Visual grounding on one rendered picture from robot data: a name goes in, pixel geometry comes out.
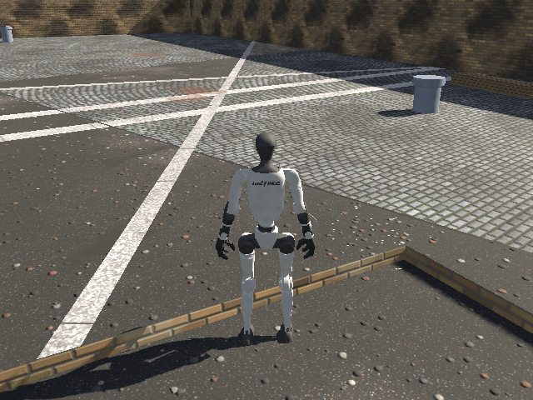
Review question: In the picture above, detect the left robot hand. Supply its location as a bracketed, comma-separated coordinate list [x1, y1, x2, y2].
[216, 238, 235, 260]

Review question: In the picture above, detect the robot left forearm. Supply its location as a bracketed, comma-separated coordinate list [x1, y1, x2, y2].
[218, 202, 235, 240]

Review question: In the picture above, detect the right robot hand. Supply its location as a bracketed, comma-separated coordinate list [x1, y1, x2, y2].
[296, 237, 316, 259]

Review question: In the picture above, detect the robot left upper arm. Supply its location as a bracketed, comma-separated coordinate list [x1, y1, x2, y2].
[227, 168, 249, 215]

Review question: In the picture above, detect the robot right thigh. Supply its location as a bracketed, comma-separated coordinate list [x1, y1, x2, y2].
[278, 232, 295, 291]

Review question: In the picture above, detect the humanoid robot torso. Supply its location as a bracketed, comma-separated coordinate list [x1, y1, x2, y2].
[247, 164, 286, 250]

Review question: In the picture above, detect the robot right upper arm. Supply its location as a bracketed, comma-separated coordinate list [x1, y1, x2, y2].
[283, 168, 306, 214]

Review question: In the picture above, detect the robot right forearm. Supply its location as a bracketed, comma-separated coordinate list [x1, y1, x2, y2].
[297, 201, 314, 239]

